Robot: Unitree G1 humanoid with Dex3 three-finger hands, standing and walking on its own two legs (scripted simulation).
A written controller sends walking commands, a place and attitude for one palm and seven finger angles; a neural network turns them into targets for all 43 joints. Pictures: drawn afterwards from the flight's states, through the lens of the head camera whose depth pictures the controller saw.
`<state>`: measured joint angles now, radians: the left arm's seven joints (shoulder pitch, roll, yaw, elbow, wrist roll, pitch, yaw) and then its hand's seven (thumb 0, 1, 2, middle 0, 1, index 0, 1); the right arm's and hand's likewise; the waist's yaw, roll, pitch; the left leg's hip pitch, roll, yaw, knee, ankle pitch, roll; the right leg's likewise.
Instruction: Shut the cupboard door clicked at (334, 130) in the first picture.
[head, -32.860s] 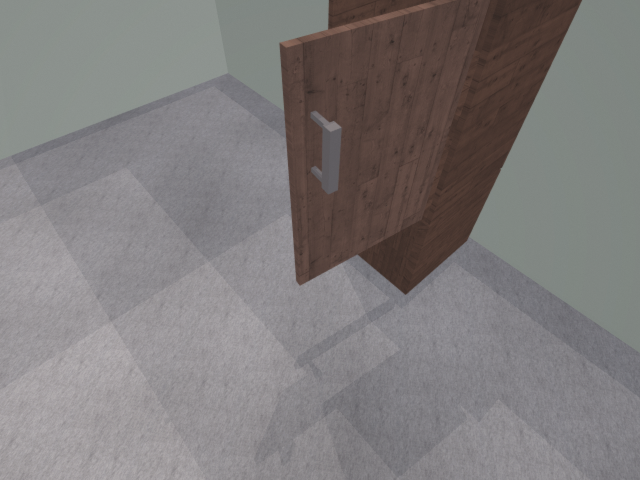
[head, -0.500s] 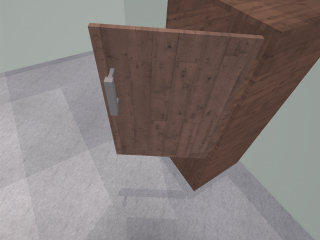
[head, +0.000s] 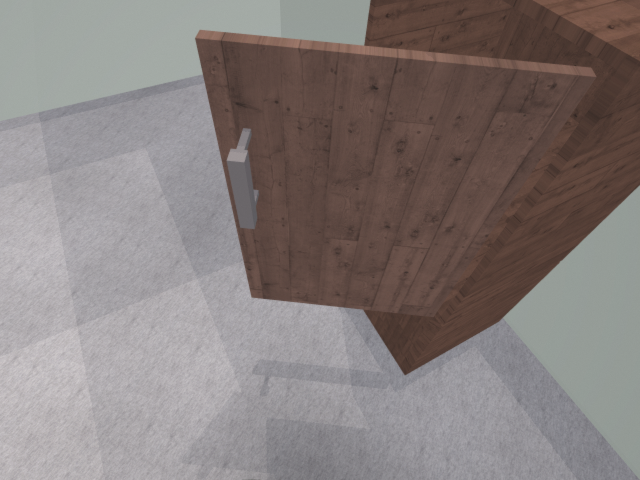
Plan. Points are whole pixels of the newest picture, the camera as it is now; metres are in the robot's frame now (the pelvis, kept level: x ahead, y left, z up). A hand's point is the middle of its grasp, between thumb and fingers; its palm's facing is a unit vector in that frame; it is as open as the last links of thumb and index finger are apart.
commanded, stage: come to a stop and stand still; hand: left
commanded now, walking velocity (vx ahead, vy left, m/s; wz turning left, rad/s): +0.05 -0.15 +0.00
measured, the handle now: (247, 180) +0.47 +0.14 +0.08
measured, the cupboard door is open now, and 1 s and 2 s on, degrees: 57 57 57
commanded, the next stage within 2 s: look again from close up in 0.74 s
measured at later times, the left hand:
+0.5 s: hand out of the picture -0.01 +0.15 -0.16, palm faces -0.02 -0.98 -0.19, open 7.3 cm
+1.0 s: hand out of the picture -0.02 +0.14 -0.17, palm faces +0.02 -0.98 -0.20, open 7.4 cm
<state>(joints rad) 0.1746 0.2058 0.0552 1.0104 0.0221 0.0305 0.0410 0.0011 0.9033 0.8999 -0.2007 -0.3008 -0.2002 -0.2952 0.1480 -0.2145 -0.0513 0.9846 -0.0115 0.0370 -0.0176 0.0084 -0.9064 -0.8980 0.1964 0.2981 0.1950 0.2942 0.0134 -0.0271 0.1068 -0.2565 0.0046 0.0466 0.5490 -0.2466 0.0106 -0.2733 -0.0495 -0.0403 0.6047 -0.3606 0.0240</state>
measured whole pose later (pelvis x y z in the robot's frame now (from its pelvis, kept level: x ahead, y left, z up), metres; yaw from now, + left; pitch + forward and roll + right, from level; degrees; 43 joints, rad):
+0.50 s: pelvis -0.02 -0.03 +0.01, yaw -1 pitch -1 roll +0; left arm 0.26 0.16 0.00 1.14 0.01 0.00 0.02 0.01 0.92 0.90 -0.20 -0.30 -0.20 -0.29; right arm 0.28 -0.16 -0.01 1.13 -0.01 0.01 -0.02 0.01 -0.91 -0.90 0.20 0.30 0.20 0.29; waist -0.02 0.00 0.03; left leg -0.18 0.04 0.06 0.39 -0.19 -0.02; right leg -0.12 0.01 0.01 0.40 -0.26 -0.01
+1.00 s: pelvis -0.02 -0.03 +0.01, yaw +0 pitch +0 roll -1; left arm 0.32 0.15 0.00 1.07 0.02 -0.03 0.04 0.01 0.91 0.90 -0.20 -0.30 -0.20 -0.30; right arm 0.30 -0.15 -0.03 1.07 -0.02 -0.01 -0.02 0.01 -0.90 -0.90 0.20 0.30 0.20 0.29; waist -0.01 0.02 0.02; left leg -0.28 0.05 0.02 0.55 -0.27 -0.02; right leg -0.18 0.02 -0.03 0.50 -0.32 -0.02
